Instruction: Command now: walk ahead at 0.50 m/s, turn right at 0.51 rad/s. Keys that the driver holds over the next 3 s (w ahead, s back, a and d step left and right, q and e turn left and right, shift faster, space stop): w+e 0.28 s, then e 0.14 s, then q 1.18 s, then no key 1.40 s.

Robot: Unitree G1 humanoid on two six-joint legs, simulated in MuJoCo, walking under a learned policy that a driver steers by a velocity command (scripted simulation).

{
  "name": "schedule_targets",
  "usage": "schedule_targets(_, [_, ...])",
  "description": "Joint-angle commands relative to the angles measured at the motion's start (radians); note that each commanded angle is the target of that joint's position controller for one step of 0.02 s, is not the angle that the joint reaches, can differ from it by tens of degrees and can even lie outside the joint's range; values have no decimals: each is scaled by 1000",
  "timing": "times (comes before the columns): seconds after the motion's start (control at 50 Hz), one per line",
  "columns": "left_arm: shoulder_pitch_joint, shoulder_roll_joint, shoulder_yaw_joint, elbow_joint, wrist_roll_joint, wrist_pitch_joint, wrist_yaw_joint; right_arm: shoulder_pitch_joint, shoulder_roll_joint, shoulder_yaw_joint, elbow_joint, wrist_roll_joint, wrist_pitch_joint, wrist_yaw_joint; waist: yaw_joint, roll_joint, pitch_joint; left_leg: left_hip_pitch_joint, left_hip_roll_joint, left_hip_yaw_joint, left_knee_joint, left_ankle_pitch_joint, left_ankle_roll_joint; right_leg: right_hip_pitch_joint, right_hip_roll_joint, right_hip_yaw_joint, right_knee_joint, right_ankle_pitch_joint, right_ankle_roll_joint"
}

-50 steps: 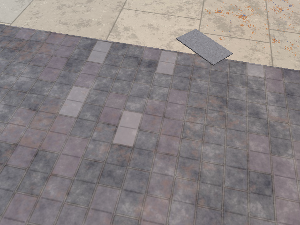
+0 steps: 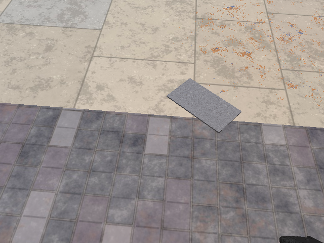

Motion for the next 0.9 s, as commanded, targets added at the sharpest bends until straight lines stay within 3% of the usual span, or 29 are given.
schedule_targets(0.02, [-30, 125, 21, -113, -19, -24, 1, 250, -137, -36, 6, 1, 7, -6, -138, 175, -158, 606, 374, -510, -252, -290, 167, -592, -81, 16, 445, 24, -24])
schedule_targets(0.04, [-56, 112, 23, -118, -9, -19, 1, 188, -118, -29, 3, -5, 9, -3, -108, 114, -94, 475, 331, -403, -283, -202, 151, -545, -119, 5, 410, 104, -21])
schedule_targets(0.08, [-55, 76, 29, -125, -3, 1, -4, 137, -90, -21, 11, -14, 9, -4, -66, 147, -37, 335, 277, -247, -340, -83, 140, -463, -168, 2, 338, 185, -19])
schedule_targets(0.12, [-71, 50, 27, -143, -5, 18, -9, 147, -104, -29, 24, -14, 3, -8, -59, 134, -20, 307, 264, -153, -377, 14, 157, -462, -175, -15, 314, 239, -9])
schedule_targets(0.2, [-149, 48, 27, -186, 3, 27, -16, 186, -142, -42, 47, -16, 3, -22, -69, 83, 5, 345, 270, -26, -399, 155, 171, -529, -172, -7, 162, 393, 12])
schedule_targets(0.28, [-280, 33, 13, -232, 7, 20, -43, 216, -171, -47, 50, -8, 17, -31, -111, 72, 41, 376, 257, 94, -406, 175, 150, -495, -158, -81, -47, 525, 8])
schedule_targets(0.32, [-346, 26, 6, -265, 15, 20, -57, 223, -185, -50, 50, -3, 32, -37, -125, 65, 73, 397, 257, 149, -363, 308, 138, -472, -139, -129, -137, 526, 3])
schedule_targets(0.36, [-367, 36, 9, -293, 18, 23, -70, 238, -207, -55, 53, 9, 51, -42, -123, 86, 60, 442, 268, 179, -289, 469, 120, -426, -110, -171, -185, 475, -9])
schedule_targets(0.4, [-316, 74, 26, -302, 20, 28, -79, 223, -236, -63, 44, 26, 66, -49, -82, 124, 8, 481, 273, 194, -165, 699, 97, -327, -55, -209, -211, 384, -40])
schedule_targets(0.42, [-236, 103, 41, -287, 18, 28, -80, 208, -246, -67, 36, 34, 74, -52, -36, 132, -35, 485, 265, 199, -50, 786, 82, -236, -18, -226, -244, 362, -63])
schedule_targets(0.44, [-105, 143, 64, -250, 22, 25, -74, 207, -233, -62, 38, 37, 77, -52, 33, 101, -103, 434, 229, 208, 124, 737, 53, -41, 19, -217, -349, 469, -96])
schedule_targets(0.46, [-16, 215, 87, -232, 29, 29, -48, 252, -196, -46, 36, 9, 71, -44, 66, -16, -182, 230, 173, 213, 392, 405, -6, 227, -80, -71, -370, 813, -145])
schedule_targets(0.48, [-58, 288, 76, -253, 47, 31, -25, 351, -58, -3, 17, -53, 53, -20, -60, -272, -285, -121, 32, 151, 747, -609, -59, 530, -355, 257, -231, 1424, -286])
schedule_targets(0.5, [-26, 233, 51, -280, 57, 26, -38, 416, -120, -2, 57, 4, 38, -3, -6, -164, -545, -126, 13, -73, 872, -629, -52, 565, -491, 466, -348, 1252, -417])
schedule_targets(0.52, [-49, 168, 35, -259, 53, 25, -47, 307, -174, -23, 57, 50, 45, -1, 15, -50, -424, -160, 59, -77, 861, -540, -45, 451, -422, 323, -395, 1136, -362])
schedule_targets(0.54, [-121, 133, 24, -249, 33, 19, -49, 242, -158, -18, 38, 48, 55, -8, -9, -23, -279, -203, 94, -56, 779, -465, -38, 314, -366, 208, -427, 977, -301])
schedule_targets(0.56, [-186, 96, 10, -250, 33, 13, -48, 217, -150, -18, 53, 31, 74, -22, -36, 5, -203, -159, 126, -64, 712, -410, -40, 171, -327, 145, -469, 874, -260])
schedule_targets(0.58, [-240, 79, 4, -245, 44, 8, -47, 240, -146, -22, 64, 23, 97, -33, -78, -12, -166, -64, 140, -76, 657, -362, -43, 36, -303, 84, -512, 829, -240])
schedule_targets(0.62, [-283, 74, 1, -226, 73, -8, -42, 300, -123, -24, 91, 18, 125, -46, -121, -41, -154, 69, 122, -72, 591, -283, -53, -95, -278, -3, -569, 810, -231])
schedule_targets(0.64, [-298, 74, 0, -217, 77, -15, -36, 307, -118, -25, 93, 16, 130, -52, -129, -50, -150, 80, 116, -75, 544, -261, -58, -106, -274, -35, -579, 808, -230])
schedule_targets(0.72, [-293, 125, 18, -190, 58, 0, 2, 217, -133, -31, 48, 9, 143, -58, -94, -67, -124, -6, 114, -60, 435, -191, -63, -30, -303, -62, -622, 592, -228])
schedule_targets(0.78, [-277, 125, 21, -173, 51, 23, 23, 162, -138, -39, 11, 15, 157, -52, -67, -69, -79, -79, 120, -50, 415, -202, -63, 18, -332, -51, -656, 385, -227])
schedule_targets(0.84, [-275, 131, 26, -165, 46, 40, 33, 135, -123, -39, -16, 13, 163, -45, -55, -66, -63, -94, 115, -24, 370, -237, -63, 62, -348, -74, -646, 364, -220])
schedule_targets(0.9, [-279, 146, 33, -160, 44, 55, 33, 126, -111, -38, -35, 16, 160, -31, -51, -75, -77, -39, 89, 23, 283, -263, -52, 96, -356, -117, -596, 469, -208])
